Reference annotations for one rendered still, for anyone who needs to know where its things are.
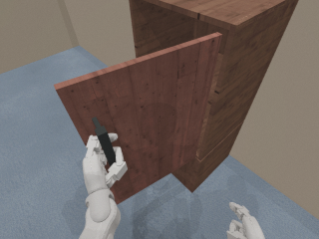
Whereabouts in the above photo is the handle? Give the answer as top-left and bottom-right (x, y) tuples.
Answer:
(92, 117), (117, 166)

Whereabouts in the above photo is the robot left hand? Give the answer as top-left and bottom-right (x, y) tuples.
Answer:
(82, 133), (128, 195)

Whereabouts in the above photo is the robot left forearm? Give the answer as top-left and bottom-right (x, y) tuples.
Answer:
(79, 189), (121, 239)

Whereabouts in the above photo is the cupboard door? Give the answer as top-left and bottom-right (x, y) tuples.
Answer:
(54, 32), (222, 205)

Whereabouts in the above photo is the robot right hand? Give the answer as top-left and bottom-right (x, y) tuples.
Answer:
(226, 202), (265, 239)

